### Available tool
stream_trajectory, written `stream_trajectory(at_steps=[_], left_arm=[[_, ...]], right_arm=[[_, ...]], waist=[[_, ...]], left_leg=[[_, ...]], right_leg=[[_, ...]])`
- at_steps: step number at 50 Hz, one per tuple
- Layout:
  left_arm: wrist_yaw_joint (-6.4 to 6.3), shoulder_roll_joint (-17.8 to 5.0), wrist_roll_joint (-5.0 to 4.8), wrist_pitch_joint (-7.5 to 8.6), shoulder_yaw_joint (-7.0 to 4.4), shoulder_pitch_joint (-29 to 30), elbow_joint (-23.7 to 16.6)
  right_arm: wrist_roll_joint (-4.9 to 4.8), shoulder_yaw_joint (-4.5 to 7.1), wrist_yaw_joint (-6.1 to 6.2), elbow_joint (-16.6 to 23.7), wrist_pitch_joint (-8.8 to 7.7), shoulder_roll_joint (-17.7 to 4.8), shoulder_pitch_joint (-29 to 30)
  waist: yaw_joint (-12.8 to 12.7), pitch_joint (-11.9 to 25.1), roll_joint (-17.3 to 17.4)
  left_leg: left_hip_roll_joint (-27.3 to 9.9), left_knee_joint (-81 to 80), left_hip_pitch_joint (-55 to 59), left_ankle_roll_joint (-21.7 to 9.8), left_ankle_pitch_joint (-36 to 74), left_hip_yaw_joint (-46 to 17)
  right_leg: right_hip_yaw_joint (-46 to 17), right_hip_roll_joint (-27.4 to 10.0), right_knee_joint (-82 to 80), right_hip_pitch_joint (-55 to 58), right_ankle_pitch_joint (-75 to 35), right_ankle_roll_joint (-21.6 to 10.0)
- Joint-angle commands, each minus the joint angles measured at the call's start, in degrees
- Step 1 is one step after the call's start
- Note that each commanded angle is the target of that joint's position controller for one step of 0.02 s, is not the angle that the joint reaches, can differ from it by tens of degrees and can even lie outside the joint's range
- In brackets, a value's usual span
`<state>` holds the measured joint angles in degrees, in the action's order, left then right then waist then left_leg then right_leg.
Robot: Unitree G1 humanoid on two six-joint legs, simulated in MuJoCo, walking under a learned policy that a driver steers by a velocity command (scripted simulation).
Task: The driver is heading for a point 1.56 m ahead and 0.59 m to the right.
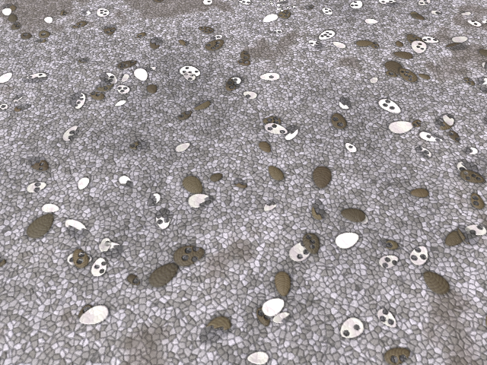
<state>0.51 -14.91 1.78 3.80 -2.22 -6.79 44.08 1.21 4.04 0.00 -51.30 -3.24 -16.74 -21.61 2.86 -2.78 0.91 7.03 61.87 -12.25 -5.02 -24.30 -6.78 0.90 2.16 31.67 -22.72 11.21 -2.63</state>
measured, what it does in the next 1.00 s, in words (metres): walks ahead, turning right: left foot, then right foot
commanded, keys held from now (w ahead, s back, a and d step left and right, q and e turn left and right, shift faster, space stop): w+e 0.32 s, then e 0.64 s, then no key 0.04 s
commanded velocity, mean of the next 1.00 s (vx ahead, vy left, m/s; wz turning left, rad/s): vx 0.27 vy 0.00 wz -0.44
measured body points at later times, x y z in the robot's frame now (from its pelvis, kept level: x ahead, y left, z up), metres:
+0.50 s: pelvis +0.23 +0.02 +0.01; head +0.26 +0.04 +0.46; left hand +0.32 +0.29 -0.13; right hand +0.35 -0.25 -0.07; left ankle +0.29 +0.11 -0.73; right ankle +0.13 -0.08 -0.65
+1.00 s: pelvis +0.29 -0.02 +0.01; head +0.31 -0.06 +0.46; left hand +0.55 +0.14 -0.08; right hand +0.24 -0.31 -0.12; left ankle +0.34 +0.11 -0.66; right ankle +0.29 -0.11 -0.73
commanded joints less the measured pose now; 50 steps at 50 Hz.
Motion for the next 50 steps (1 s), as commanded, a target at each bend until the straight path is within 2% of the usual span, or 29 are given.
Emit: stream_trajectory(at_steps=[1, 3, 4, 9, 14, 16, 17, 18, 19, 20, 21, 22, 23, 24, 25, 27, 31, 35, 40, 41, 42, 43, 44, 45, 46, 47, 48, 49, 50], left_arm=[[0.12, -5.8, -0.65, 0.26, -1.76, -7.5, 0.6], [0.31, -5.7, -1.09, 0.80, -1.53, -8.6, 2.1], [0.48, -5.7, -1.25, 1.04, -1.59, -10.1, 3.0], [0.04, -7.9, -1.66, 0.42, -2.57, -14.3, 4.6], [0.45, -9.4, -1.26, -0.06, -3.51, -17.1, 4.6], [0.21, -10.1, -1.12, -0.34, -3.90, -16.4, 4.1], [-0.02, -10.3, -1.24, -0.59, -4.08, -15.3, 3.8], [-0.14, -9.4, -1.54, -0.54, -3.97, -15.6, 3.6], [-0.14, -6.2, -2.32, -0.15, -3.18, -14.8, 1.9], [-0.70, -1.3, -3.64, -0.46, -2.06, -19.5, -0.1], [-1.35, -6.1, -1.68, -1.75, -3.00, -21.1, 1.0], [-1.25, -6.7, -0.91, -2.53, -3.43, -19.6, 2.0], [-0.86, -5.5, -0.72, -2.95, -3.38, -17.8, 1.9], [-0.42, -5.2, -0.56, -3.50, -3.53, -16.4, 1.5], [0.12, -5.0, -0.26, -4.22, -3.59, -15.9, 1.1], [0.87, -4.4, -0.48, -5.24, -3.47, -15.4, 0.3], [1.88, -3.4, -0.32, -6.33, -2.79, -8.7, -2.9], [2.74, -2.7, -0.37, -6.61, -1.86, -4.1, -5.6], [2.40, -4.5, -0.22, -5.96, -2.32, -2.9, -7.7], [1.91, -5.0, 0.33, -5.18, -2.54, -5.6, -7.0], [0.97, -10.3, 1.03, -4.32, -3.89, -9.4, -6.6], [0.52, -18.1, -0.11, -4.53, -5.64, -10.1, -8.0], [0.30, -16.0, -2.18, -5.03, -5.88, -14.6, -6.7], [-0.13, -13.7, -1.93, -5.49, -4.93, -11.8, -6.5], [-0.53, -10.9, -1.62, -5.96, -4.05, -7.5, -6.8], [-0.83, -9.2, -1.75, -6.19, -3.51, -4.0, -7.5], [-0.73, -7.3, -1.82, -6.41, -2.93, -1.5, -7.9], [-0.60, -8.6, -1.57, -6.07, -3.09, -2.1, -8.2], [-0.35, -8.3, -1.45, -5.65, -3.08, -3.0, -7.7]], right_arm=[[1.26, 0.20, -0.73, 5.1, -0.77, -3.7, 1.2], [2.00, -0.27, -1.38, 5.7, 0.01, -3.3, 1.7], [1.96, -0.57, -1.48, 6.1, 0.18, -2.7, 2.4], [1.41, -2.41, -1.88, 10.4, 0.32, -0.7, 14.2], [0.25, -2.72, -1.28, 13.0, -0.29, -1.8, 20.7], [0.12, -2.39, -0.85, 13.1, -0.82, -2.6, 18.8], [0.25, -2.14, -0.44, 12.1, -1.31, -2.9, 15.4], [0.79, -1.47, 0.31, 10.9, -2.09, -4.7, 11.1], [1.99, -0.45, 1.26, 10.8, -2.78, -8.8, 4.2], [2.06, 0.77, 1.75, 11.1, -1.81, -14.4, 2.6], [0.83, 0.58, 1.51, 10.5, -0.81, -11.1, 2.8], [0.36, -0.76, 1.18, 11.2, -0.80, -6.0, 5.1], [0.19, -1.50, 1.02, 11.4, -0.98, -3.3, 7.2], [0.31, -1.89, 1.15, 11.6, -1.07, -2.1, 8.7], [0.18, -1.90, 1.30, 11.4, -1.10, -2.2, 9.2], [0.02, -1.46, 1.32, 11.0, -1.27, -3.2, 8.5], [-0.14, -0.83, 1.72, 10.3, -0.38, -4.3, 8.2], [-0.12, -0.06, 1.35, 9.9, 0.37, -5.9, 7.8], [-0.67, 1.23, 1.14, 9.4, 2.19, -8.3, 6.5], [-0.68, 1.30, 1.20, 8.9, 2.71, -8.1, 5.3], [-0.27, 0.95, 1.08, 9.4, 3.09, -6.6, 2.0], [-0.13, -0.37, 0.93, 13.5, 3.85, -2.3, 2.3], [0.73, 0.09, 1.34, 13.0, 4.99, -5.0, 5.9], [-0.09, 0.10, 1.28, 13.3, 5.27, -4.6, 7.4], [-0.45, 0.07, 1.32, 12.9, 5.02, -4.4, 8.1], [0.06, 0.34, 1.38, 12.8, 4.91, -5.1, 8.1], [1.05, 0.60, 1.09, 11.7, 5.22, -5.8, 7.1], [0.82, 0.47, 0.96, 11.3, 5.67, -5.1, 4.3], [0.52, 0.36, 0.96, 11.0, 5.86, -4.9, 3.9]], waist=[[-2.3, 3.8, -4.3], [-1.5, 4.4, -7.3], [-1.3, 4.3, -6.6], [-3.5, 0.8, -6.4], [-5.6, 1.9, -6.1], [-4.1, 2.4, -6.2], [-2.1, 2.5, -5.3], [-0.5, 4.6, -3.0], [2.5, 10.7, 3.1], [0.7, 14.8, 15.0], [-0.9, 13.3, 10.1], [-2.0, 8.6, 4.1], [-2.7, 5.9, 2.9], [-3.4, 5.6, 4.7], [-4.0, 5.4, 7.0], [-4.7, 6.8, 7.7], [-3.9, 5.3, 7.1], [-3.0, 5.5, 7.7], [-2.6, 5.6, 7.0], [-4.0, 7.4, 3.2], [-5.1, 10.6, -7.8], [-4.4, 11.7, -19.0], [-8.4, 14.2, -9.6], [-6.4, 9.7, -8.4], [-4.4, 5.3, -6.7], [-2.9, 3.8, -7.4], [-1.9, 4.4, -5.7], [-1.3, 6.4, -8.6], [-1.5, 6.9, -7.4]], left_leg=[[-7.0, 5.7, -20.6, 1.0, 5.3, 1.1], [-8.0, 2.0, -17.5, 2.8, 5.3, 3.0], [-8.3, 0.3, -17.7, 3.6, 4.5, 3.6], [-9.5, -16.7, -17.6, 6.5, 11.9, 6.6], [-7.4, -26.7, -11.4, 7.0, 16.7, 7.1], [-6.8, -30.6, -6.5, 6.4, 14.7, 6.4], [-6.1, -34.8, -1.6, 5.9, 15.8, 6.4], [-7.4, -38.2, 5.5, 4.7, 16.2, 4.9], [-18.6, -40.8, 14.9, 2.0, 12.8, -5.1], [-32.8, -44.2, 23.3, -3.6, 20.3, -22.1], [-34.1, -42.4, 19.2, -6.9, 27.2, -25.9], [-30.9, -41.4, 15.2, -6.5, 34.6, -18.4], [-28.0, -41.7, 11.5, -5.6, 43.2, -10.5], [-25.4, -42.3, 9.7, -4.3, 46.8, -5.3], [-23.7, -42.6, 8.2, -4.0, 50.4, -1.6], [-23.2, -42.7, 7.0, -4.8, 56.2, 2.2], [-23.1, -44.1, 6.5, -5.2, 50.5, 7.8], [-22.9, -42.6, 3.6, -4.3, 45.8, 12.5], [-24.4, -33.3, 5.0, -1.8, 39.3, 13.4], [-22.5, -26.2, 3.1, 0.4, 34.8, 15.5], [-18.5, -12.7, -4.9, 3.9, 20.5, 18.2], [-7.5, -0.2, -21.4, 7.3, -15.4, 17.0], [-8.3, 6.4, -22.0, 7.6, -15.4, 7.7], [-9.2, 7.8, -23.3, 7.5, -10.8, 6.1], [-10.2, 4.7, -22.7, 7.3, -5.7, 5.1], [-10.6, 1.4, -21.5, 7.3, -2.3, 4.9], [-9.8, 1.2, -19.5, 7.0, 0.8, 5.7], [-8.9, 1.4, -17.0, 7.2, 0.6, 6.1], [-8.9, 0.5, -16.1, 7.3, 0.3, 6.0]], right_leg=[[-25.0, -16.0, -16.6, 19.4, -4.7, -10.2], [-21.6, -13.2, -17.9, 15.8, -12.7, -10.6], [-20.4, -12.8, -17.9, 15.6, -16.9, -11.3], [-16.8, -10.2, -21.9, 10.5, -9.3, -10.9], [-18.3, -10.2, -18.1, 10.8, -11.6, -8.8], [-20.6, -10.6, -14.8, 10.5, -10.7, -7.6], [-20.5, -9.2, -10.9, 9.5, -12.5, -6.3], [-18.8, -6.0, -4.0, 7.7, -14.4, -4.3], [-14.1, -2.2, 9.7, 3.6, -8.4, -2.1], [-5.0, 5.3, 22.7, -9.3, 19.2, -0.2], [-4.1, 1.6, 30.3, -12.0, 23.6, -0.4], [-5.1, -0.4, 33.3, -12.1, 20.7, -0.3], [-4.6, -1.8, 33.3, -11.5, 17.8, 0.5], [-4.1, -2.8, 32.8, -10.6, 15.3, 1.2], [-3.3, -2.9, 33.1, -9.9, 13.6, 2.1], [-2.5, -2.1, 34.2, -8.5, 10.6, 3.0], [-1.0, -3.1, 25.7, -10.2, 5.5, 4.3], [1.9, -3.0, 14.0, -2.5, 1.8, 2.8], [3.8, -1.4, 1.2, 4.3, 4.6, -0.5], [2.9, -0.6, -5.2, 10.1, -0.7, -1.5], [-9.7, -9.4, -9.9, 19.4, -12.7, -4.1], [-32.0, -25.1, -10.7, 25.3, -34.6, -14.6], [-29.9, -24.4, -10.6, 25.2, -33.9, -18.4], [-24.9, -21.5, -10.9, 21.3, -30.5, -17.5], [-20.7, -17.2, -12.4, 16.4, -24.9, -14.6], [-18.4, -13.9, -13.1, 14.0, -21.1, -12.0], [-15.9, -10.7, -14.1, 12.9, -18.2, -9.4], [-16.3, -12.3, -13.5, 11.9, -22.4, -11.0], [-16.0, -12.3, -13.1, 11.9, -24.9, -11.5]])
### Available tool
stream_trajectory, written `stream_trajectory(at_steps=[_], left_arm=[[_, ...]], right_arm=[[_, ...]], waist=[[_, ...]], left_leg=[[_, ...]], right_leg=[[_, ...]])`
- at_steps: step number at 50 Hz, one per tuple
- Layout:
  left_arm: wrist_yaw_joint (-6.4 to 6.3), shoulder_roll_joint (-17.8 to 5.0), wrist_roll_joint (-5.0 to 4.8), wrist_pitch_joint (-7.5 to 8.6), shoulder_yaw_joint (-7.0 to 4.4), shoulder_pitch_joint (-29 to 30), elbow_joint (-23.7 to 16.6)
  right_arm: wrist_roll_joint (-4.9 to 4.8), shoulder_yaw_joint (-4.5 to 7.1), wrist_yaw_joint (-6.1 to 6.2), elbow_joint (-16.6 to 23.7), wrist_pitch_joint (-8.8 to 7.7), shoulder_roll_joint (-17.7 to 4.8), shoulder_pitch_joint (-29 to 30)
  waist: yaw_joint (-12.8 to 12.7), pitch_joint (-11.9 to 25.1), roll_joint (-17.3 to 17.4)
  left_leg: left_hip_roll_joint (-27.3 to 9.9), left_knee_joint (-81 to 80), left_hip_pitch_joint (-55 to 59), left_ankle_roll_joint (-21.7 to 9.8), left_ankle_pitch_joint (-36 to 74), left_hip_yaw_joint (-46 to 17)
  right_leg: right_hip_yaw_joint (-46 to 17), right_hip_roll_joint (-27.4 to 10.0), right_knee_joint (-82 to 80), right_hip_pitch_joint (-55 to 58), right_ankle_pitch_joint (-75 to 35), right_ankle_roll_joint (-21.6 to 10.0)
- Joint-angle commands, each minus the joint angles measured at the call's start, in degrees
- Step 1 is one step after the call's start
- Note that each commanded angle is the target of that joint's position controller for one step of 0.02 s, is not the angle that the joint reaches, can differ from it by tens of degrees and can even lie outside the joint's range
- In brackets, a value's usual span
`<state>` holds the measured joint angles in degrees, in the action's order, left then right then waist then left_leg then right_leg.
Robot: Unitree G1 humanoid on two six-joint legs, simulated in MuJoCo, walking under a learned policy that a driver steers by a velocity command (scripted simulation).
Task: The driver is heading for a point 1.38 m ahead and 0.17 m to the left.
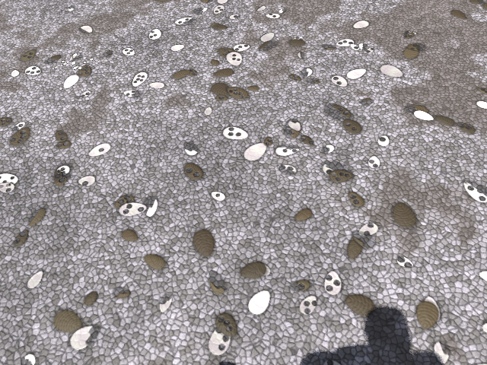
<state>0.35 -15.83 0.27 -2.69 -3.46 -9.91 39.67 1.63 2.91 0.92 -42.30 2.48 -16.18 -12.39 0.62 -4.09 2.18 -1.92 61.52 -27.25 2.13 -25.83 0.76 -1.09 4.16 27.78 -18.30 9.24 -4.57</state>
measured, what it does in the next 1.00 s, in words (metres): steps on the spot: left foot, then right foot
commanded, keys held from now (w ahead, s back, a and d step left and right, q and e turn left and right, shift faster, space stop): no key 0.08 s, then w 0.14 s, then no key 0.78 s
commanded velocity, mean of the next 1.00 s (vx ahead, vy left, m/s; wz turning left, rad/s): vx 0.08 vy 0.00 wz -0.12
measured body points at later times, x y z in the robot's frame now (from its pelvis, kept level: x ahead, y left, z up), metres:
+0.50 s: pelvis +0.05 +0.02 +0.01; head +0.07 +0.04 +0.46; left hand +0.18 +0.27 -0.13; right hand +0.08 -0.23 -0.12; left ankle +0.02 +0.12 -0.74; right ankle +0.07 -0.09 -0.71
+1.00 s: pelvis +0.08 +0.00 +0.01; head +0.09 -0.01 +0.46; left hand +0.15 +0.24 -0.14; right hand +0.09 -0.26 -0.15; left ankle +0.02 +0.12 -0.74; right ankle +0.08 -0.09 -0.74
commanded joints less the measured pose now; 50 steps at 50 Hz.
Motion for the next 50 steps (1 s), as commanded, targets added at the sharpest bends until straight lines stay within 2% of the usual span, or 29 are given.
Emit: stream_trajectory(at_steps=[1, 4, 6, 8, 10, 12, 13, 14, 15, 16, 17, 18, 19, 21, 23, 24, 26, 27, 28, 29, 30, 31, 32, 33, 35, 36, 38, 41, 50], left_arm=[[-0.06, -7.6, 0.14, 1.16, -1.87, -0.3, -3.0], [-0.14, -7.9, 0.71, 1.20, -1.84, -2.0, -2.1], [0.09, -8.2, 1.00, 0.93, -1.91, -3.4, -1.4], [0.50, -8.5, 1.38, 0.60, -1.89, -3.1, -1.1], [0.76, -8.5, 1.36, 0.51, -1.80, -3.2, -0.5], [0.25, -7.4, 0.53, 0.49, -1.41, -1.7, 0.0], [-0.27, -4.8, 0.37, 0.96, -0.60, -1.5, -0.2], [-0.50, 0.0, 0.19, 1.78, 0.79, -1.3, -1.2], [-0.74, -2.2, 0.70, 2.47, 0.38, 0.8, -2.4], [-0.79, -5.4, 1.85, 2.79, -0.63, 1.3, -1.8], [-0.35, -5.1, 1.57, 2.88, -0.75, -1.9, -0.1], [-0.12, -4.9, 1.42, 2.72, -0.72, -4.5, 1.8], [0.14, -4.7, 1.62, 2.47, -0.77, -5.8, 2.9], [0.25, -2.4, 1.43, 2.24, 0.04, -5.4, 3.7], [-0.02, -0.2, 0.85, 2.04, 0.98, -2.4, 3.5], [-0.25, -0.1, 0.61, 1.89, 1.17, -1.3, 3.5], [-0.76, -0.5, 0.21, 1.72, 1.31, -1.0, 4.1], [-1.06, -0.2, 0.30, 1.91, 1.54, -1.7, 4.7], [-1.51, -1.4, 0.75, 2.37, 1.48, -2.6, 5.4], [-2.08, -4.6, 1.18, 2.99, 0.94, -4.9, 6.2], [-2.25, -6.8, 0.43, 3.00, 0.57, -4.3, 7.5], [-1.95, -4.3, -0.24, 2.86, 0.97, -3.5, 8.0], [-1.79, -3.2, -0.12, 2.94, 1.21, -2.6, 8.0], [-2.00, -2.7, 0.12, 2.94, 1.43, -2.6, 8.6], [-2.65, -3.1, -0.04, 3.22, 1.42, -3.8, 10.5], [-2.72, -3.0, -0.20, 3.41, 1.42, -4.1, 11.2], [-2.74, -3.0, 0.03, 3.54, 1.53, -3.5, 12.3], [-3.00, -2.9, -0.12, 3.43, 1.52, -3.4, 14.0], [-3.14, -2.3, 0.03, 3.10, 1.97, -4.0, 19.1]], right_arm=[[-0.21, 1.31, 0.07, 2.0, 0.29, -4.7, -5.0], [-0.37, 0.90, 0.01, 2.4, 0.50, -3.7, -2.5], [0.05, 0.70, -0.61, 2.9, 0.26, -3.6, -1.3], [0.22, 0.69, -1.23, 3.1, -0.17, -3.8, -0.7], [-0.06, 0.47, -1.38, 2.6, -0.98, -3.2, -2.2], [-0.04, -0.08, -0.72, 0.6, -2.15, -1.1, -6.6], [0.30, -0.26, 0.02, 0.3, -2.99, -1.4, -7.7], [1.13, -0.15, 0.80, 0.4, -3.85, -4.5, -10.9], [0.72, 1.78, 0.63, -0.1, -3.82, -11.7, -9.4], [0.47, 1.38, 0.56, -1.0, -3.92, -8.8, -8.5], [-0.33, 0.50, 0.29, -0.7, -4.27, -6.1, -5.5], [-0.50, 0.11, 0.12, -0.4, -4.52, -4.7, -3.3], [-0.75, -0.14, 0.26, -0.5, -4.75, -4.1, -2.4], [-0.79, -0.71, 0.22, -1.6, -5.22, -2.8, -3.1], [-0.82, -0.72, 0.20, -3.2, -5.08, -3.2, -5.4], [-0.81, -0.61, 0.22, -3.9, -4.79, -3.7, -6.6], [-1.06, -0.53, 0.37, -4.9, -4.08, -4.0, -7.1], [-1.41, -0.51, 0.50, -5.2, -3.79, -4.2, -6.5], [-1.44, -0.53, 0.62, -5.6, -3.82, -4.0, -6.5], [-1.07, -0.81, 0.59, -5.1, -4.12, -3.2, -6.9], [-1.55, -1.25, 0.36, -6.2, -3.91, -0.9, -11.7], [-0.96, -1.33, 0.77, -7.8, -3.34, -1.6, -10.5], [-0.68, -0.84, 0.95, -8.3, -3.01, -3.0, -8.3], [-0.78, -0.73, 0.94, -8.8, -2.81, -3.1, -7.0], [-1.10, -0.61, 0.82, -9.8, -2.51, -2.9, -6.8], [-1.33, -0.78, 0.89, -10.5, -2.42, -2.4, -6.1], [-1.14, -0.81, 1.00, -12.2, -2.25, -2.1, -7.0], [-1.09, -0.88, 1.32, -14.4, -2.03, -2.0, -6.4], [-1.05, -1.53, 1.55, -18.9, -1.52, -1.1, -5.3]], waist=[[0.6, 8.3, -8.0], [-1.1, 8.1, -8.6], [-2.2, 8.7, -9.7], [-2.3, 6.8, -10.9], [-1.4, 5.0, -9.5], [2.2, 2.2, -5.8], [2.7, 1.2, -2.8], [3.1, 3.1, 6.4], [2.8, -2.5, 10.4], [1.3, -5.3, 3.9], [-1.2, -4.2, 3.4], [-2.2, -2.9, 4.1], [-2.5, -1.1, 5.3], [-2.1, 2.1, 4.6], [-0.2, 3.9, 5.4], [0.7, 4.5, 6.2], [1.0, 4.7, 6.9], [-0.1, 4.5, 5.5], [-0.8, 4.8, 3.3], [-0.8, 7.0, -0.4], [2.5, 7.6, -6.5], [0.7, 6.3, -6.7], [-0.4, 2.5, -5.3], [-0.7, 2.6, -5.0], [-0.5, 3.4, -5.5], [-0.8, 4.2, -4.1], [0.1, 3.9, -4.5], [-0.3, 3.4, -2.8], [-0.2, 2.1, -2.1]], left_leg=[[0.3, -1.2, -0.6, 0.3, 1.8, -1.5], [0.5, -8.2, 0.8, -0.1, 2.7, -1.4], [1.0, -12.5, 3.1, -0.7, 2.6, -0.7], [2.2, -17.0, 5.6, -1.4, 0.6, 0.6], [3.4, -23.2, 11.0, -2.9, -0.2, 1.7], [4.2, -37.1, 21.8, -5.6, 7.4, 2.9], [1.5, -42.4, 25.9, -6.5, 6.0, -1.3], [-11.8, -50.7, 29.4, -8.5, -4.0, -16.6], [-20.0, -56.6, 21.4, -13.4, -7.6, -31.0], [-19.4, -55.2, 17.5, -14.8, -1.4, -28.0], [-16.0, -54.0, 17.6, -13.7, 4.6, -22.4], [-12.8, -52.7, 18.8, -12.3, 13.3, -16.9], [-10.9, -51.1, 20.2, -11.8, 22.6, -12.9], [-8.4, -46.2, 21.9, -11.4, 43.7, -6.2], [-7.6, -42.2, 23.5, -11.1, 53.8, -3.6], [-7.8, -40.9, 24.3, -11.1, 55.1, -3.9], [-8.3, -39.3, 24.4, -10.6, 52.6, -5.4], [-8.0, -38.4, 22.6, -9.5, 48.7, -5.5], [-7.5, -38.0, 19.5, -7.6, 43.2, -5.8], [-6.2, -37.1, 15.6, -6.0, 35.4, -5.2], [-2.8, -40.8, 15.1, -5.0, 21.9, -3.8], [-1.8, -42.9, 18.0, -4.8, 15.5, -3.1], [-1.6, -42.0, 17.1, -4.7, 16.5, -3.3], [-1.8, -41.8, 18.7, -4.5, 19.6, -3.3], [-2.5, -41.8, 21.0, -4.2, 24.3, -3.3], [-2.6, -41.8, 22.2, -4.0, 24.4, -3.2], [-2.9, -42.9, 23.0, -3.9, 24.2, -3.0], [-3.0, -42.6, 23.5, -3.5, 26.1, -2.9], [-3.4, -43.8, 23.3, -3.5, 20.5, -2.9]], right_leg=[[-13.6, -14.1, -9.2, 7.1, -21.8, -9.6], [-15.0, -13.7, -10.3, 7.3, -13.3, -9.1], [-17.4, -13.0, -13.6, 6.2, 8.8, -9.1], [-20.2, -13.1, -15.6, 3.6, 21.1, -8.9], [-21.4, -13.2, -15.8, 0.1, 24.5, -8.2], [-19.7, -10.6, -12.6, -6.7, 25.8, -5.9], [-18.0, -7.7, -8.2, -10.3, 23.6, -3.3], [-11.3, -2.6, 5.4, -13.8, 21.9, -0.2], [-3.1, 4.2, 11.6, -18.7, 19.4, 1.0], [-6.7, 0.0, 17.1, -15.7, 16.8, 1.2], [-6.2, -0.5, 18.6, -13.3, 14.3, 1.8], [-5.2, -0.7, 20.0, -11.4, 12.3, 2.7], [-3.3, -1.0, 21.0, -9.8, 11.1, 3.4], [-0.5, -1.9, 17.6, -5.3, 9.9, 4.6], [1.9, -2.1, 11.4, -1.7, 9.1, 4.9], [2.7, -1.9, 8.9, -0.6, 9.1, 4.7], [3.6, -1.7, 2.5, 2.5, 6.8, 4.0], [3.3, -2.2, -3.6, 6.5, 0.7, 3.5], [0.1, -4.5, -7.6, 12.1, -7.0, 2.9], [-5.4, -10.0, -6.5, 19.3, -19.3, 2.1], [-8.0, -13.0, -1.9, 19.6, -27.3, -1.2], [-7.8, -12.6, -1.7, 16.0, -23.5, -1.8], [-6.8, -10.9, -2.4, 13.8, -20.8, -1.1], [-6.5, -10.2, -2.9, 13.1, -20.7, -0.6], [-6.0, -9.7, -3.5, 13.5, -23.7, -0.1], [-6.0, -9.2, -4.4, 13.5, -23.6, 0.0], [-6.2, -10.1, -3.8, 14.3, -26.1, -0.3], [-6.1, -9.7, -4.6, 14.4, -25.3, -0.2], [-6.3, -9.1, -7.3, 13.0, -18.3, 0.0]])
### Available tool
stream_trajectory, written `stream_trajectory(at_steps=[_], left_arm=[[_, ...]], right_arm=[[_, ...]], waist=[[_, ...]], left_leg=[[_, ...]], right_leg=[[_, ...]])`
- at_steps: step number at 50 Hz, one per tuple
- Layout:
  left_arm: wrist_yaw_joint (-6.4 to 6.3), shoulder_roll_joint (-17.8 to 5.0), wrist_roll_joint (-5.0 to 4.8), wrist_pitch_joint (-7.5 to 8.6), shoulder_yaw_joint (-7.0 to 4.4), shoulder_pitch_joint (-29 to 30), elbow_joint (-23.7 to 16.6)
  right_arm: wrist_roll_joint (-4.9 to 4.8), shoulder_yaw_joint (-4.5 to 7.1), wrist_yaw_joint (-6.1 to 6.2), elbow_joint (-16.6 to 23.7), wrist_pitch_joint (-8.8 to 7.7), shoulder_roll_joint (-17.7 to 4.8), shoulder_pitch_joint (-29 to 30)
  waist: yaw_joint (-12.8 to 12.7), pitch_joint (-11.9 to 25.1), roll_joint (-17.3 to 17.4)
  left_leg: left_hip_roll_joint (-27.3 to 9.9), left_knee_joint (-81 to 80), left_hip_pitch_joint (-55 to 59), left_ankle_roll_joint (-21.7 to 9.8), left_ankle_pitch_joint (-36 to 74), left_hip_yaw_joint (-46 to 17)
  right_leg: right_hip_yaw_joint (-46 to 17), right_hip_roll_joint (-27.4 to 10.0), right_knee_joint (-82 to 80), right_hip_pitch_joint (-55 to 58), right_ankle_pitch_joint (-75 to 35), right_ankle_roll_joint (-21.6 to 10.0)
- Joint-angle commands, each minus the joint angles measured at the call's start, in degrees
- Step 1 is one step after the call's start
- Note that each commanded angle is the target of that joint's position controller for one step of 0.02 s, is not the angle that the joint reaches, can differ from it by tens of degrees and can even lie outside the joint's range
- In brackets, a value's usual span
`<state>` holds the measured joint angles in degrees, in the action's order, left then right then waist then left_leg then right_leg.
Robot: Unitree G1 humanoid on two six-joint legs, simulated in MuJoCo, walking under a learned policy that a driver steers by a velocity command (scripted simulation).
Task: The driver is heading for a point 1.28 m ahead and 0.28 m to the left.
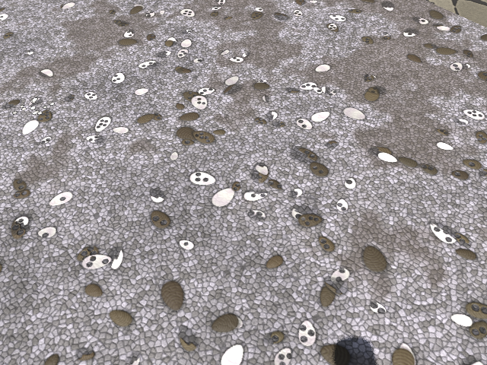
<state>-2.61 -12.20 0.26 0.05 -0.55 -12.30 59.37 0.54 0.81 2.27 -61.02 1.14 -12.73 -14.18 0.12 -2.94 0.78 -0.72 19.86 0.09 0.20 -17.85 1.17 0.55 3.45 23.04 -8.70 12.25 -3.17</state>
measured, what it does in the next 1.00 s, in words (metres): steps on the spot: right foot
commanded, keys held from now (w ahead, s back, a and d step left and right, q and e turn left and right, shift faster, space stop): no key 0.54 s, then w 0.46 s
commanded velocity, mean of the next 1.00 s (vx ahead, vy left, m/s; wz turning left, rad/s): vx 0.13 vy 0.00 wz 0.00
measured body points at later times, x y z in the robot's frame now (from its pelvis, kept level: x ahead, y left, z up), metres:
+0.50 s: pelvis -0.02 +0.00 +0.00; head -0.01 +0.00 +0.45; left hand -0.03 +0.23 -0.16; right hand -0.05 -0.22 -0.16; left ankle -0.08 +0.12 -0.74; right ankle +0.00 -0.09 -0.74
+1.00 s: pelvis +0.09 -0.04 -0.01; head +0.10 -0.05 +0.44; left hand +0.08 +0.21 -0.15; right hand +0.06 -0.28 -0.17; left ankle -0.01 +0.08 -0.66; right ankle +0.07 -0.11 -0.74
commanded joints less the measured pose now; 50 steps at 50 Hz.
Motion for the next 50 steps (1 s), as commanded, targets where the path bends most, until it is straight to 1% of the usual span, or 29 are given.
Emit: stream_trajectory(at_steps=[1, 13, 27, 28, 30, 31, 32, 33, 34, 35, 36, 37, 38, 39, 40, 41, 42, 43, 44, 45, 46, 47, 48, 49, 50], left_arm=[[-0.17, -5.8, 0.05, 0.32, -0.88, -1.7, -0.1], [0.00, -3.9, 0.05, 0.00, -0.24, -3.7, 4.4], [0.17, -1.7, 0.04, 0.01, 0.15, -5.8, 6.9], [0.20, -1.5, 0.06, -0.06, 0.18, -6.4, 7.1], [0.30, -3.0, 0.09, -0.48, -0.52, -6.4, 6.7], [0.49, -3.4, 0.23, -0.73, -0.90, -6.4, 6.3], [0.79, -2.0, 0.61, -0.70, -0.72, -6.5, 5.7], [1.05, -2.1, 0.61, -0.61, -0.87, -4.5, 4.6], [1.40, -0.9, 0.55, -0.16, -0.70, -2.2, 3.0], [1.96, 0.9, 0.94, 0.58, -0.32, 0.3, 1.4], [2.38, 0.6, 1.92, 1.27, -0.40, 1.7, 0.2], [2.65, -1.2, 1.94, 1.87, -0.99, 2.8, -0.8], [3.00, -1.8, 1.76, 2.41, -1.34, 2.5, -1.5], [3.35, -1.8, 1.50, 2.95, -1.47, 2.0, -2.1], [3.60, -1.6, 1.05, 3.42, -1.62, 1.8, -2.7], [3.74, -1.0, 0.70, 3.76, -1.72, 0.3, -2.6], [3.81, -0.1, 0.43, 3.95, -1.85, -4.0, -1.3], [3.64, -0.5, 0.21, 4.00, -2.49, -10.4, 1.1], [3.06, -2.9, 0.50, 4.36, -3.62, -18.2, 3.2], [2.30, -9.6, 0.97, 4.54, -5.24, -26.2, 4.2], [2.32, -8.9, 0.91, 3.77, -4.91, -28.2, 5.8], [2.23, -7.2, 1.20, 3.63, -4.23, -20.4, 3.4], [2.45, -5.8, 1.14, 4.02, -3.83, -15.0, 1.4], [2.42, -5.3, 1.18, 4.46, -3.42, -12.6, 0.5], [2.26, -3.8, 0.93, 4.91, -2.78, -11.7, 0.5]], right_arm=[[0.05, 0.48, 0.23, -0.6, -0.19, -4.5, -3.5], [0.19, -0.67, 0.43, -4.1, -0.62, -2.4, -5.4], [0.25, -1.32, 0.57, -5.7, -1.25, 0.2, -9.0], [0.34, -1.35, 0.53, -5.9, -1.27, 0.4, -9.9], [0.67, -0.75, 0.36, -5.6, -1.05, -0.6, -11.1], [0.78, -0.54, 0.21, -5.0, -0.89, -0.9, -11.2], [0.84, -0.19, 0.05, -4.4, -0.90, -1.6, -10.6], [0.57, -0.13, -0.02, -4.5, -0.90, -1.1, -13.4], [0.42, 0.15, 0.02, -5.0, -1.09, -1.9, -16.1], [0.48, 0.94, 0.13, -5.7, -1.44, -3.9, -18.3], [0.68, 1.68, 0.23, -5.7, -1.74, -5.1, -17.4], [0.89, 1.90, 0.11, -5.3, -2.18, -4.7, -17.0], [1.10, 2.11, -0.07, -5.0, -2.68, -4.9, -16.3], [1.14, 2.26, -0.22, -4.6, -3.16, -4.9, -15.4], [1.04, 2.28, -0.35, -4.2, -3.60, -4.5, -14.2], [0.82, 2.38, -0.45, -3.8, -3.91, -4.5, -13.0], [0.49, 2.48, -0.58, -3.2, -4.01, -4.7, -11.2], [0.51, 2.47, -0.76, -2.8, -4.18, -4.5, -10.6], [0.75, 2.04, -1.16, -2.2, -4.83, -3.4, -10.0], [0.18, 0.83, -1.91, 1.0, -5.44, 1.2, -9.3], [1.43, 1.91, -2.33, 2.4, -5.50, -2.2, -7.2], [1.72, 2.03, -2.73, 3.2, -5.35, -1.9, -4.8], [1.40, 1.70, -3.19, 3.4, -5.74, -0.6, -3.3], [1.19, 1.77, -3.51, 3.4, -6.01, 0.1, -3.0], [1.61, 1.93, -3.76, 3.3, -5.65, 0.1, -4.1]], waist=[[0.2, 0.8, -0.7], [-0.2, -1.4, -0.6], [-0.4, -2.2, -0.2], [-0.3, -1.1, -0.4], [0.0, -2.3, -0.6], [0.2, -4.0, 0.2], [0.2, -6.5, 2.2], [1.7, -8.0, 1.9], [3.0, -9.3, 4.1], [4.0, -9.3, 8.6], [3.7, -10.8, 9.7], [3.6, -10.3, 7.6], [2.7, -9.8, 6.4], [1.8, -9.9, 6.5], [1.0, -10.0, 6.5], [-0.3, -9.5, 6.5], [-2.6, -8.6, 5.6], [-5.0, -6.9, 3.4], [-8.5, -3.5, -2.2], [-10.4, 1.0, -18.9], [-9.1, 1.0, -16.7], [-5.0, -3.8, -7.8], [-3.5, -5.4, -2.8], [-1.8, -5.2, -1.0], [-0.3, -4.2, -1.6]], left_leg=[[-4.6, -2.2, -4.3, -1.6, 12.0, -3.3], [-4.7, -2.6, -7.7, -1.9, 7.3, -3.8], [-4.7, -2.5, -10.1, -2.3, 5.6, -4.2], [-4.2, -2.8, -9.8, -2.5, 1.4, -4.0], [-2.4, -1.0, -11.3, -3.8, -11.6, -3.6], [-2.5, -0.9, -13.0, -5.0, -18.5, -4.8], [-3.7, -1.7, -14.4, -6.2, -22.6, -7.3], [-5.2, -3.5, -14.2, -7.6, -27.2, -10.4], [-7.7, -6.5, -11.5, -9.1, -29.4, -14.6], [-12.6, -11.5, -7.2, -11.5, -30.2, -21.0], [-17.2, -13.6, -6.7, -13.3, -27.6, -24.5], [-18.1, -14.5, -5.8, -13.8, -24.4, -25.1], [-17.8, -14.1, -4.7, -13.6, -21.4, -23.9], [-17.2, -13.0, -5.3, -13.0, -18.6, -21.8], [-15.7, -11.7, -7.0, -11.9, -15.0, -18.7], [-13.9, -9.9, -9.8, -11.0, -12.0, -15.6], [-11.8, -7.0, -15.1, -10.0, -9.8, -12.1], [-9.4, -1.8, -20.3, -9.1, -5.4, -9.2], [-6.0, 10.0, -26.2, -7.6, 1.6, -4.5], [2.2, 31.6, -36.9, -4.0, -5.5, 4.3], [3.0, 45.0, -40.9, -4.9, -13.8, -0.1], [-1.2, 50.2, -43.5, -6.1, -9.1, -2.5], [-3.1, 49.7, -42.5, -6.3, -3.0, -3.3], [-4.2, 47.4, -40.3, -6.1, 0.4, -3.2], [-4.8, 45.3, -38.3, -5.3, 1.9, -2.8]], right_leg=[[-8.0, -8.3, -2.8, 3.3, -20.5, -1.4], [-8.0, -7.6, -4.9, 1.4, -10.9, -0.9], [-7.7, -7.4, -5.1, -0.2, -6.6, -0.5], [-7.6, -6.8, -5.3, 0.0, -1.7, -0.6], [-7.2, -5.2, -3.8, -3.4, 13.3, -1.9], [-7.1, -4.5, -2.6, -6.5, 21.3, -2.8], [-5.8, -3.5, -0.5, -8.9, 23.5, -2.8], [-6.3, -3.2, 2.0, -13.6, 25.5, -3.0], [-4.9, -2.2, 5.7, -18.5, 23.2, -2.5], [0.0, -0.6, 12.9, -22.3, 15.3, -1.4], [2.5, -2.5, 18.4, -24.4, 10.2, -0.9], [1.7, -3.9, 21.7, -26.4, 10.9, -0.8], [1.1, -4.8, 22.7, -27.3, 11.7, -0.7], [0.8, -5.7, 20.9, -26.1, 11.8, -0.8], [1.6, -5.5, 17.7, -22.6, 11.4, -1.0], [3.2, -4.4, 14.0, -16.8, 9.8, -1.2], [5.3, -2.4, 9.1, -7.3, 6.4, -1.3], [6.4, 0.2, 5.8, 3.2, 5.0, -1.3], [0.5, -2.9, 2.5, 14.5, 6.7, -2.2], [-26.1, -18.8, -9.8, 21.9, 22.6, -7.4], [-40.4, -24.8, -15.3, 18.1, 24.7, -11.3], [-34.8, -24.3, -13.8, 13.2, 25.0, -11.0], [-28.8, -22.2, -14.1, 8.6, 18.8, -10.4], [-24.2, -20.2, -14.8, 6.3, 12.6, -9.6], [-20.4, -18.5, -15.5, 4.8, 8.5, -9.0]])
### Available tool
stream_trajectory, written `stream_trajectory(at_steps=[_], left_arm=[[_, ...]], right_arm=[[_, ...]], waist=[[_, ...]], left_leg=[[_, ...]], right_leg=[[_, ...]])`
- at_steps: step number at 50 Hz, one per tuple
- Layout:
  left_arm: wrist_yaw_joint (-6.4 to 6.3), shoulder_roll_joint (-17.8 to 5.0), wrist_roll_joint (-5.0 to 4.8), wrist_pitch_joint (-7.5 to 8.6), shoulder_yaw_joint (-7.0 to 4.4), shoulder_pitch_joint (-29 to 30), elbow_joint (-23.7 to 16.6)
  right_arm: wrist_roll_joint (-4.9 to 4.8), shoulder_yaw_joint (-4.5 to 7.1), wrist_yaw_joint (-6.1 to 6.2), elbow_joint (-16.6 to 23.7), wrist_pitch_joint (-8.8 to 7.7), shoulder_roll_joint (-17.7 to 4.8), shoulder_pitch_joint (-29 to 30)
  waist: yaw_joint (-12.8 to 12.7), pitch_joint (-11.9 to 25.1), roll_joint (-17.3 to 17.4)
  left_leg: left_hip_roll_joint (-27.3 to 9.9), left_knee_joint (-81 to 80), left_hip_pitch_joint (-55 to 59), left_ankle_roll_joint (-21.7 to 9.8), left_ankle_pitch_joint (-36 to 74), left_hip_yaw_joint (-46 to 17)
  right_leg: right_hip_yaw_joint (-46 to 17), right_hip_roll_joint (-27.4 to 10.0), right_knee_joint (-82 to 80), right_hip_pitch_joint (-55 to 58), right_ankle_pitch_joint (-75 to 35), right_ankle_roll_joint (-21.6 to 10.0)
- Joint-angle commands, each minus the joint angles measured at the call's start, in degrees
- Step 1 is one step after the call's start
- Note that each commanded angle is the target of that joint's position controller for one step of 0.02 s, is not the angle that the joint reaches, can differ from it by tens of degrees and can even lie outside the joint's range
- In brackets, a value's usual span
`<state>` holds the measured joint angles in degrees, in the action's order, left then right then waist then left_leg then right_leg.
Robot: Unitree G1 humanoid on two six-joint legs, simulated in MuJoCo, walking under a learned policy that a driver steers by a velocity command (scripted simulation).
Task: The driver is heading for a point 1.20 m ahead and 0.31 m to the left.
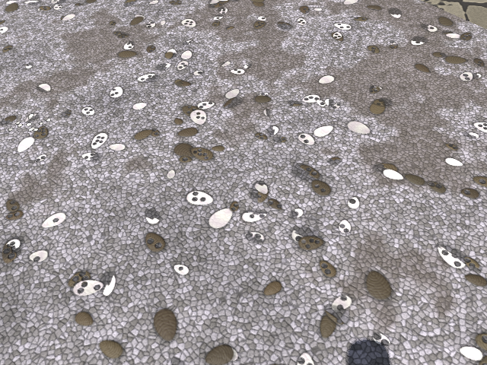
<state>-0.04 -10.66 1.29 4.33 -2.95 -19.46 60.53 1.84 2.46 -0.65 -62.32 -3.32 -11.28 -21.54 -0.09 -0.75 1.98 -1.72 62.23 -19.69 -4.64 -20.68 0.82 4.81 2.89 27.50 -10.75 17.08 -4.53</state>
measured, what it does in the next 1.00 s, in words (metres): walks ahead: left foot, then right foot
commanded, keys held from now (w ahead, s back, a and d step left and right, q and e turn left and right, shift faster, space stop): w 0.64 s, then w+q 0.36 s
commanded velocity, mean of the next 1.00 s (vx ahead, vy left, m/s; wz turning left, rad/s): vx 0.48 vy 0.00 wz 0.11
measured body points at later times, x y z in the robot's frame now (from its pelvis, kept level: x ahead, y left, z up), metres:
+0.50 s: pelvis +0.28 +0.03 +0.00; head +0.30 +0.03 +0.45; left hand +0.29 +0.27 -0.15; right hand +0.33 -0.22 -0.14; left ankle +0.32 +0.08 -0.74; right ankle +0.18 -0.09 -0.64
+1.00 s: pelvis +0.56 -0.01 -0.01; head +0.59 -0.02 +0.44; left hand +0.69 +0.24 -0.12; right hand +0.55 -0.27 -0.16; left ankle +0.40 +0.08 -0.65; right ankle +0.64 -0.09 -0.74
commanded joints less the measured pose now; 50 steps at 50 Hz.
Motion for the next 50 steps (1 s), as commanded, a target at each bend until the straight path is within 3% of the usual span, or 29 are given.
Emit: stream_trajectory(at_steps=[1, 5, 8, 11, 14, 16, 17, 18, 19, 20, 21, 22, 23, 24, 25, 27, 30, 34, 40, 42, 43, 44, 45, 46, 47, 48, 49, 50], left_arm=[[-0.49, -4.5, -0.08, 1.08, 0.05, -5.0, -0.3], [-0.97, -4.4, -0.35, 1.97, 0.82, -10.2, 1.7], [-0.90, -4.1, -0.38, 2.02, 1.32, -10.5, 1.6], [-1.11, -5.1, -0.50, 2.23, 1.28, -11.8, 2.2], [-1.32, -6.5, -0.31, 2.39, 0.98, -10.3, 2.3], [-1.46, -7.8, -0.02, 1.92, 0.52, -8.9, 2.2], [-1.30, -7.8, -0.25, 1.68, 0.53, -8.5, 1.9], [-1.00, -4.8, -0.39, 1.52, 1.19, -10.1, 0.4], [-0.13, -0.9, -2.46, 1.36, 1.23, -16.1, 0.4], [-0.31, -5.5, -1.02, 1.04, 0.34, -10.3, -0.7], [-0.01, -5.9, -0.51, 1.29, 0.05, -4.2, -2.5], [0.11, -4.7, -0.48, 1.40, 0.09, -2.5, -2.8], [0.26, -4.0, 0.28, 0.78, -0.08, -1.7, -3.0], [0.62, -2.3, 0.84, -0.08, 0.20, -4.3, -2.5], [0.76, -1.9, 1.07, -0.71, 0.19, -4.4, -2.4], [1.07, -1.7, 1.10, -1.59, 0.17, -1.8, -3.6], [1.50, -3.0, 0.92, -2.10, 0.00, 7.2, -7.0], [1.75, -2.4, 0.27, -1.83, 0.50, 17.1, -10.5], [1.51, -3.6, -0.19, -0.84, 0.53, 24.7, -14.1], [1.27, -4.8, -0.42, -0.08, 0.15, 22.1, -14.2], [0.91, -5.8, -0.42, 0.37, -0.35, 17.6, -13.1], [0.35, -7.1, -0.15, 0.98, -1.11, 9.0, -10.6], [-0.44, -10.5, 1.21, 1.69, -2.28, -0.6, -8.7], [-0.82, -17.2, 2.99, 1.59, -3.93, -6.0, -9.2], [-0.41, -14.8, 1.65, 0.45, -3.69, -3.0, -9.8], [-0.27, -10.3, 1.00, 0.18, -2.49, 2.7, -10.6], [-0.10, -6.7, 0.61, 0.50, -1.58, 6.2, -10.9], [-0.21, -5.4, 0.64, 0.86, -1.20, 7.2, -10.6]], right_arm=[[0.43, 0.42, -1.02, 4.5, -0.67, -1.5, 2.9], [0.15, 0.69, -1.31, 7.3, 0.71, -1.8, 10.0], [-0.32, 0.00, -1.50, 11.1, 0.72, -0.7, 19.3], [-0.79, -0.20, -1.43, 13.1, 0.77, -1.1, 23.8], [-0.77, 0.67, -0.65, 13.1, 0.33, -3.1, 20.9], [-0.73, 2.07, 0.18, 9.1, -0.41, -5.3, 8.5], [-0.10, 2.99, 0.70, 6.3, -0.83, -7.0, -0.1], [1.22, 4.37, 1.12, 5.2, -1.03, -12.3, -8.4], [0.52, 4.85, 0.42, 5.6, -0.29, -14.1, -6.7], [-1.02, 4.37, -0.04, 6.8, -0.04, -11.7, 1.0], [-1.38, 3.15, -0.20, 7.8, -0.44, -7.6, 6.0], [-1.00, 2.38, -0.27, 7.3, -1.03, -5.0, 7.4], [-0.92, 1.60, 0.00, 6.4, -1.61, -2.9, 7.1], [-0.84, 1.30, 0.35, 5.5, -2.04, -2.6, 6.0], [-0.81, 1.11, 0.45, 4.7, -2.55, -2.4, 4.0], [-0.91, 1.25, 0.62, 3.9, -3.10, -4.1, 1.8], [-1.03, 1.05, 0.65, 3.4, -3.07, -4.9, -1.7], [-1.26, 0.49, 0.67, 2.6, -2.86, -4.3, -6.3], [-0.53, 0.77, 1.47, 1.9, -2.24, -6.0, -10.0], [-0.25, 1.19, 1.72, 2.5, -2.06, -7.1, -7.8], [-0.29, 1.47, 1.69, 2.9, -2.05, -7.8, -6.4], [-0.66, 1.62, 1.42, 3.3, -1.99, -8.2, -5.0], [-1.38, 1.38, 1.15, 4.7, -2.11, -7.0, -3.9], [-4.07, 0.00, 1.04, 7.1, -1.89, 0.2, -9.3], [-3.03, 1.19, 1.45, 6.9, -1.40, -4.3, -9.4], [-2.09, 1.98, 1.45, 7.3, -0.83, -6.0, -5.3], [-1.61, 1.90, 0.98, 8.0, -0.77, -4.9, -2.0], [-1.11, 2.02, 0.54, 8.3, -0.37, -3.9, -0.8]], waist=[[0.4, -6.0, -4.0], [0.2, -6.3, -4.9], [-1.1, -7.6, -5.9], [-1.8, -7.8, -7.1], [0.7, -5.3, -6.8], [5.9, 1.6, -6.5], [9.3, 5.7, -5.4], [10.6, 12.5, 1.3], [6.1, 17.8, 12.8], [4.1, 10.0, 3.2], [3.4, 3.1, -0.4], [1.5, -1.0, -3.2], [-0.3, -2.1, -3.5], [-1.6, -1.6, -1.0], [-1.9, -1.8, -1.2], [-2.4, -2.5, -0.8], [-0.8, -5.0, -0.3], [2.0, -5.9, 0.5], [4.0, -5.3, 2.1], [1.8, -4.3, 2.8], [-0.3, -2.3, 3.2], [-4.1, 2.2, 1.6], [-7.7, 9.0, -1.1], [-6.3, 19.3, -12.9], [-5.2, 20.7, -11.9], [-2.7, 11.1, -6.7], [-2.0, 4.6, -3.9], [-0.9, 1.5, -5.0]], left_leg=[[-3.7, 1.6, -17.2, 0.2, 5.8, -1.7], [-2.6, -4.9, -21.5, 1.9, 9.9, 1.9], [-1.0, -17.0, -18.5, 2.3, 14.7, 4.4], [0.6, -25.7, -12.9, 1.0, 17.7, 6.3], [2.9, -28.9, -6.3, -2.1, 15.9, 6.7], [5.8, -31.7, 6.0, -4.2, 13.5, 7.1], [3.6, -34.3, 17.9, -5.4, 13.7, 4.8], [-11.1, -35.3, 30.0, -8.1, 4.6, -12.0], [-23.0, -46.8, 38.6, -16.7, -2.7, -42.4], [-20.2, -49.7, 31.0, -15.0, -9.2, -38.3], [-18.3, -50.8, 22.6, -13.1, -6.7, -29.4], [-15.9, -52.5, 15.5, -11.3, 1.2, -23.4], [-12.6, -53.2, 11.2, -8.8, 7.2, -17.7], [-12.2, -53.4, 9.1, -8.4, 10.9, -14.8], [-11.4, -53.6, 8.4, -8.3, 15.3, -13.2], [-10.4, -54.6, 8.4, -8.7, 17.7, -10.0], [-9.1, -56.7, 10.7, -8.1, 20.0, -7.0], [-7.4, -55.9, 14.1, -6.8, 27.4, -5.0], [-9.4, -49.6, 24.4, -7.6, 37.4, -8.2], [-9.7, -45.7, 24.6, -6.5, 43.2, -8.7], [-9.1, -41.2, 23.5, -5.6, 49.2, -8.4], [-6.8, -31.9, 21.1, -4.4, 50.5, -6.8], [-3.9, -18.6, 11.5, -3.3, 38.8, -5.2], [4.3, 2.6, -8.4, -0.5, 6.6, 0.2], [4.9, 10.5, -14.4, -1.4, -8.8, -3.4], [1.1, 12.3, -16.7, -1.7, -3.9, -4.5], [-1.0, 9.8, -16.1, -1.5, 0.3, -4.3], [-2.4, 7.6, -14.6, -1.3, 2.4, -4.1]], right_leg=[[-21.6, -16.7, -20.1, 6.6, -1.9, -7.3], [-12.9, -14.5, -19.6, 10.3, -22.0, -6.9], [-8.8, -12.5, -20.0, 8.0, -27.7, -6.5], [-7.5, -13.2, -20.2, 8.6, -32.9, -6.2], [-5.9, -14.7, -13.7, 13.4, -50.1, -5.1], [-4.2, -13.7, 2.0, 15.0, -59.6, -3.7], [-3.2, -11.8, 13.9, 8.8, -51.3, -2.9], [-0.9, -7.8, 32.9, -2.2, -26.5, -2.3], [-3.5, 3.1, 52.9, -20.0, 11.9, -0.5], [-8.1, -1.9, 54.7, -25.5, 6.8, -1.6], [-8.0, -4.3, 51.8, -26.1, 1.6, -1.9], [-7.9, -6.3, 47.8, -23.5, -0.8, -1.8], [-8.2, -7.7, 44.3, -20.2, -1.8, -1.6], [-7.8, -8.0, 42.2, -17.5, -1.8, -1.0], [-7.4, -8.2, 40.9, -16.8, -1.8, -0.5], [-6.1, -8.6, 37.8, -19.3, -3.3, 0.6], [-4.2, -9.8, 30.1, -25.9, -9.6, 2.2], [-1.7, -8.4, 16.6, -26.2, -16.3, 3.5], [-1.7, -5.6, 7.1, -26.0, -14.3, 3.0], [-1.9, -4.3, 3.8, -20.2, -10.2, 1.8], [-1.5, -2.6, 2.0, -13.4, -8.1, 1.0], [-0.8, -1.6, -1.9, -2.3, -10.2, -0.2], [-7.4, -8.6, -2.3, 13.0, -9.1, -2.4], [-31.2, -27.3, -3.9, 32.1, -4.7, -8.3], [-42.6, -29.7, -10.4, 28.9, -1.5, -10.3], [-34.0, -27.1, -11.5, 20.2, 3.4, -8.4], [-26.1, -24.4, -13.9, 11.8, 1.1, -6.7], [-20.1, -21.8, -15.6, 6.8, -2.2, -4.9]])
